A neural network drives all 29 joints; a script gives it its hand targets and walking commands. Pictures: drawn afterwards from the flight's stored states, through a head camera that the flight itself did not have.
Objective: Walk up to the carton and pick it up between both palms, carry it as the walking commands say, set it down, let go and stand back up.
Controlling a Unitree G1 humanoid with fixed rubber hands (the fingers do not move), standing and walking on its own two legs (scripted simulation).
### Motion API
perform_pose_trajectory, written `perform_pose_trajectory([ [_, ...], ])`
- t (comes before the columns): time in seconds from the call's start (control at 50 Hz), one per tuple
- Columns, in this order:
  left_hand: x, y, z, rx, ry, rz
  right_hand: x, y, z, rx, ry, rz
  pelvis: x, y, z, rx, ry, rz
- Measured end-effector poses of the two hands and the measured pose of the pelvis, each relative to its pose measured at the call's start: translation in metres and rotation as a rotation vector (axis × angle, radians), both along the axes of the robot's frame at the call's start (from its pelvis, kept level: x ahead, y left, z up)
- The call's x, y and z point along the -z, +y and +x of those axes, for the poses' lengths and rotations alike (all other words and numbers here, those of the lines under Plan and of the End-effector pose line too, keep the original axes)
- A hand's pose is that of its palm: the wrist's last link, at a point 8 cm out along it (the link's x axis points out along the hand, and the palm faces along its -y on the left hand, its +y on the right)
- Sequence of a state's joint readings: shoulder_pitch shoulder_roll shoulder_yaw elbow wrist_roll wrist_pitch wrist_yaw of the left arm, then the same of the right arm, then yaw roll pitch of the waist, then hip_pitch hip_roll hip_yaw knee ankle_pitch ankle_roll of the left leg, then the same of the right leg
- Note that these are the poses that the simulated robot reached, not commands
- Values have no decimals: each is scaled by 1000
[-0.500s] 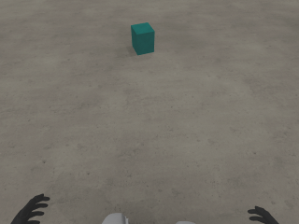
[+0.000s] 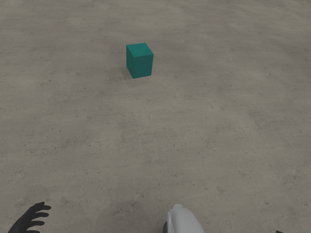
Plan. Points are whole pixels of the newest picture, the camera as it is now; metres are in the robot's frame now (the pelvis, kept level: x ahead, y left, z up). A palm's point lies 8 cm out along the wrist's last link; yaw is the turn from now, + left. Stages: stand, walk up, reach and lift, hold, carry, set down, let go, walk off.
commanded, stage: walk up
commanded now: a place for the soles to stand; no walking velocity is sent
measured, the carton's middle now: (139, 60) +1.71 +0.00 -0.65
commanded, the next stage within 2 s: none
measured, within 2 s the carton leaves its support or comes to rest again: neither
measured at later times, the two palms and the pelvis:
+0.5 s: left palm (45, 149) +0.37 +0.31 -0.07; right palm (228, 127) +0.47 -0.31 -0.08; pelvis +0.32 -0.03 -0.01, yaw +4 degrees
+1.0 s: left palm (70, 69) +0.73 +0.31 -0.05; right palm (226, 94) +0.64 -0.35 -0.06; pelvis +0.58 -0.01 -0.01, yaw +2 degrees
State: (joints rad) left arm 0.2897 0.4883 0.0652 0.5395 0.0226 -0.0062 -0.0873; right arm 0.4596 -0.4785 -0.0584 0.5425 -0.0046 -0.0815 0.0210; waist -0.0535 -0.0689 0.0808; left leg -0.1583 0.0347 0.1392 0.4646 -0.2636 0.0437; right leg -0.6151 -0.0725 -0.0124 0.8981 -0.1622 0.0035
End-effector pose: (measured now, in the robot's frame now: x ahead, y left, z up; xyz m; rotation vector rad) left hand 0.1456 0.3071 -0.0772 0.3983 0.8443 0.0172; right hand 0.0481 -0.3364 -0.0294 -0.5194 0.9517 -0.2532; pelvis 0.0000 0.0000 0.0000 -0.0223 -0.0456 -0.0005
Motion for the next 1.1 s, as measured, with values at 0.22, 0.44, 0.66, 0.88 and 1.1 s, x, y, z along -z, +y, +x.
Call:
perform_pose_trajectory([
  [0.22, -14, -45, 229, 80, -135, 22, 37, -25, 69, 150, 216, 44, 15, -23, 155, 2, 34, -3],
  [0.44, -4, -14, 236, -152, 37, 125, 59, 5, 344, -105, 18, 157, 14, -31, 287, -43, 12, -15],
  [0.66, 25, 40, 253, -305, 239, 113, 32, 59, 585, -313, -204, 77, 34, 11, 419, -78, 14, 2],
  [0.88, -2, 25, 476, -74, 46, 65, 25, 25, 578, -116, -68, 46, 12, 12, 518, -41, -14, 27],
  [1.1, -25, -1, 632, -48, -100, 176, 62, -34, 655, -25, 52, 74, 30, -27, 641, -40, -14, 19],
])
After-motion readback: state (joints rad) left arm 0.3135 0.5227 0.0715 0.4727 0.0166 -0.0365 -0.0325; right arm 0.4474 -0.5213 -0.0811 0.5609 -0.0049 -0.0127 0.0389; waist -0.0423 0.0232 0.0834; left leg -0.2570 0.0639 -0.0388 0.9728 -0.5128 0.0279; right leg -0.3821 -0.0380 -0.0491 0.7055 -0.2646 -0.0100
